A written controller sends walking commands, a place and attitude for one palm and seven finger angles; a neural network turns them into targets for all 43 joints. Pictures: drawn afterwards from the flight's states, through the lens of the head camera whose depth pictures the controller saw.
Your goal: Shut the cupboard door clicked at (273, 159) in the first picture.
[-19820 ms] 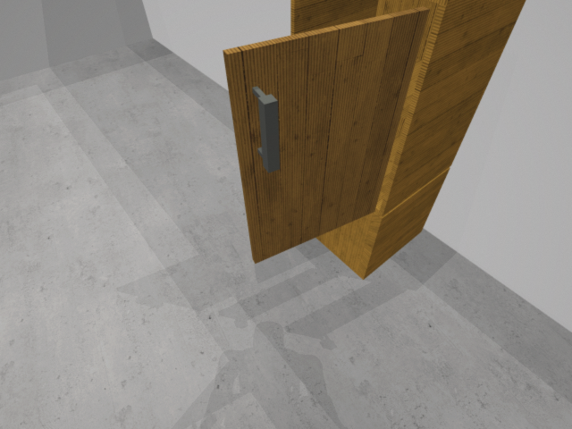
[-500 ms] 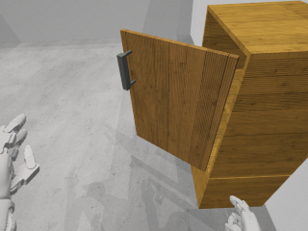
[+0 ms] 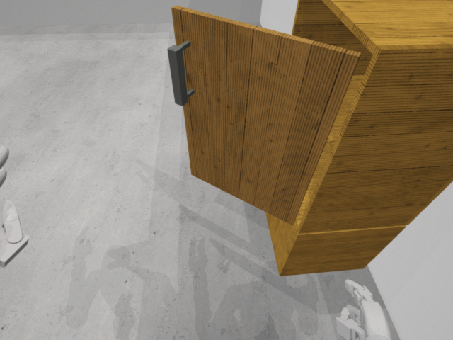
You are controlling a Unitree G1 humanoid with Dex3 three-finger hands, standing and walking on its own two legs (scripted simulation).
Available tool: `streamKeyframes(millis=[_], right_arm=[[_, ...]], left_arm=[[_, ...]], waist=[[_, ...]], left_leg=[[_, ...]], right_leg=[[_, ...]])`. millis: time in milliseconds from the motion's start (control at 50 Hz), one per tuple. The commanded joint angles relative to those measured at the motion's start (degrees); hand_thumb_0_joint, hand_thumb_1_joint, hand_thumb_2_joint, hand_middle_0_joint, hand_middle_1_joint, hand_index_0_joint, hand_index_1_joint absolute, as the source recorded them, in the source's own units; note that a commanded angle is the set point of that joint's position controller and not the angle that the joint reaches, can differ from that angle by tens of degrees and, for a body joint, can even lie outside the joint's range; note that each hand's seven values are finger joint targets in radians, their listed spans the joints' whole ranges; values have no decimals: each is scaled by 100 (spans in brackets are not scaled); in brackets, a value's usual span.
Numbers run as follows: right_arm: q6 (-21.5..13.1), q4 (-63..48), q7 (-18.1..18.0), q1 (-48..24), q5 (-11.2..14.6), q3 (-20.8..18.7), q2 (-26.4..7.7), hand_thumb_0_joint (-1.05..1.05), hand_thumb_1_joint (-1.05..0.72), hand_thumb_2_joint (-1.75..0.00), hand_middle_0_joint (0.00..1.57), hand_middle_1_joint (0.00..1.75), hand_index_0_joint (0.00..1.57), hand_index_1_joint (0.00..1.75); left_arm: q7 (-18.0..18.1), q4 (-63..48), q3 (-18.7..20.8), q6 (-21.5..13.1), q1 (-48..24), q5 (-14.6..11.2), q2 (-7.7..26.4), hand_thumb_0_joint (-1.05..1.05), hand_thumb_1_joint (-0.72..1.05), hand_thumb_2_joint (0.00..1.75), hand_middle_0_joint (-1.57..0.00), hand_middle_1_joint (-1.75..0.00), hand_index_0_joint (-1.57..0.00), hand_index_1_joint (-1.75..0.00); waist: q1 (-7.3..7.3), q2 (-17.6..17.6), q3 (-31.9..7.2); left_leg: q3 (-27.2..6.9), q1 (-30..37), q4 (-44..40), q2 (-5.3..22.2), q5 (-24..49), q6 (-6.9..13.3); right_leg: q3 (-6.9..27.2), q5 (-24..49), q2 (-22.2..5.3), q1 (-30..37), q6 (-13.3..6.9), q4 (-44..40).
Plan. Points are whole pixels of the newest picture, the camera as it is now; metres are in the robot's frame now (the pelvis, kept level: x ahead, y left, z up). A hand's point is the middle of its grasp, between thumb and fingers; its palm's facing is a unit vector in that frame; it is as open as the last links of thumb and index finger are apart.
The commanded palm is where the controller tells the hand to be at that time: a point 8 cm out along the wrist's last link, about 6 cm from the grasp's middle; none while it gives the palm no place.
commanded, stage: step back with the hand held close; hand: left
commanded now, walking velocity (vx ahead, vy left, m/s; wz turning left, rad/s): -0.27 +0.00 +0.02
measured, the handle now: (183, 73) +0.70 +0.16 +0.11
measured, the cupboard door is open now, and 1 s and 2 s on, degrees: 53 53 53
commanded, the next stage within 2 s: stop stepping back and stand still in 0.80 s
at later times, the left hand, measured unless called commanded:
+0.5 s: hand out of the picture +0.11 +0.25 +0.17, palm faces +0.48 -0.76 -0.43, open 7.4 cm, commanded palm +0.04 +0.29 +0.18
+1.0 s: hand out of the picture -0.02 +0.29 +0.18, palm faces +0.58 -0.73 -0.36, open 7.4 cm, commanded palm -0.09 +0.31 +0.18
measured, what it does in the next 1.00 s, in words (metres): walks backwards: right foot, then left foot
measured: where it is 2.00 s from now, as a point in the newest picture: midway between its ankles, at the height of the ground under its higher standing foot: outside the picture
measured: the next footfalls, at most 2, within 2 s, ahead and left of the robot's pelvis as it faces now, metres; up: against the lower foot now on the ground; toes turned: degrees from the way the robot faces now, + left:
right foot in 0.64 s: -0.05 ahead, -0.15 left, +0.00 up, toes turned +10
left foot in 0.96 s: -0.14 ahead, +0.10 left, +0.00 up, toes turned +4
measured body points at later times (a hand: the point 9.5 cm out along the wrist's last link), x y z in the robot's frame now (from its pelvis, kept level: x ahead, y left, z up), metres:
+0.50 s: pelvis -0.09 -0.01 -0.02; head -0.08 +0.00 +0.43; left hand +0.08 +0.29 +0.19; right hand +0.07 -0.25 -0.10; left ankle +0.02 +0.08 -0.73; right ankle +0.03 -0.15 -0.73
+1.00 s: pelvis -0.20 +0.00 -0.01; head -0.20 +0.03 +0.43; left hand -0.06 +0.32 +0.19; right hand +0.01 -0.22 -0.07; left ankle -0.16 +0.10 -0.74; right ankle -0.10 -0.15 -0.73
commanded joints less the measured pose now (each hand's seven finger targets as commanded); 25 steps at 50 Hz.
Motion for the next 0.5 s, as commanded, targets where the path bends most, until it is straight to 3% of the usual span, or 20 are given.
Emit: streamKeyframes(millis=[0,100,140,160,180,240,260,280,320,340,360,380,420,480], right_arm=[[-369,-905,-57,-432,-31,-297,-837,0,-90,-90,20,30,20,30],[-518,-893,-50,-367,-7,-292,-879,0,-90,-90,20,30,20,30],[-593,-877,-50,-324,-24,-301,-897,0,-90,-90,20,30,20,30],[-631,-855,-56,-366,-56,-309,-938,0,-90,-90,20,30,20,30],[-656,-854,-56,-323,-51,-284,-867,0,-90,-90,20,30,20,30],[-767,-827,-38,-245,-79,-313,-856,0,-90,-90,20,30,20,30],[-793,-799,-30,-246,-100,-322,-881,0,-90,-90,20,30,20,30],[-822,-795,-11,-219,-105,-290,-782,0,-90,-90,20,30,20,30],[-873,-691,33,-161,-140,-269,-707,0,-90,-90,20,30,20,30],[-878,-633,59,-134,-162,-248,-684,0,-90,-90,20,30,20,30],[-861,-577,61,-136,-186,-262,-715,0,-90,-90,20,30,20,30],[-858,-559,73,-123,-161,-221,-631,0,-90,-90,20,30,20,30],[-861,-546,57,-113,-141,-236,-676,0,-90,-90,20,30,20,30],[-888,-597,7,-135,-117,-269,-768,0,-90,-90,20,30,20,30]], left_arm=[[174,-1030,738,-461,-41,34,811,0,90,90,-20,-30,-20,-30],[186,-914,635,-591,-401,163,668,0,90,90,-20,-30,-20,-30],[198,-1006,624,-660,-603,234,646,0,90,90,-20,-30,-20,-30],[207,-1105,792,-703,-736,285,855,0,90,90,-20,-30,-20,-30],[206,-1097,643,-729,-771,278,677,0,90,90,-20,-30,-20,-30],[241,-1239,735,-824,-885,320,760,0,90,90,-20,-30,-20,-30],[244,-1304,845,-847,-909,349,920,0,90,90,-20,-30,-20,-30],[251,-1359,711,-874,-893,319,770,0,90,90,-20,-30,-20,-30],[300,-1432,709,-911,-841,265,822,0,90,90,-20,-30,-20,-30],[332,-1439,710,-923,-788,231,856,0,90,90,-20,-30,-20,-30],[367,-1409,796,-920,-736,217,962,0,90,90,-20,-30,-20,-30],[383,-1393,696,-938,-652,192,852,0,90,90,-20,-30,-20,-30],[433,-1307,797,-976,-547,175,925,0,90,90,-20,-30,-20,-30],[465,-1143,941,-1038,-318,214,893,0,90,90,-20,-30,-20,-30]], waist=[[37,715,-725],[-17,622,-301],[-19,695,-270],[0,727,-297],[-12,655,-299],[-21,378,-317],[-26,232,-302],[-46,79,-280],[-71,-196,-295],[-91,-278,-299],[-97,-261,-350],[-121,-331,-441],[-134,-214,-458],[-105,499,-485]], left_leg=[[-886,-1426,-1109,974,198,77],[-1098,-2701,-1424,1067,-2209,268],[-1183,-3032,-1448,1128,-2657,341],[-1220,-3129,-1467,1149,-2785,375],[-1168,-3162,-1338,1119,-2806,369],[-1029,-3025,-829,882,-2969,314],[-973,-2810,-586,768,-2937,260],[-905,-2561,-290,636,-2761,186],[-752,-1756,335,398,-2141,-7],[-726,-1420,506,340,-1853,-79],[-716,-1159,551,327,-1650,-120],[-723,-976,526,344,-1506,-123],[-820,-1013,246,412,-1647,-74],[-1308,-2165,-732,849,-2524,153]], right_leg=[[76,1195,104,1557,-130,631],[174,568,156,1812,-115,919],[164,381,227,1925,-108,1092],[201,292,248,1998,-101,1143],[221,188,198,1952,-121,1164],[581,-399,66,1513,-221,804],[806,-747,-43,1203,-291,494],[1025,-1102,-214,816,-387,187],[1452,-1617,-597,-108,-612,-464],[1507,-1743,-745,-477,-687,-686],[1470,-1721,-794,-676,-714,-771],[1302,-1644,-796,-759,-678,-743],[985,-1651,-567,-764,-536,-605],[555,-1337,-56,286,-326,306]])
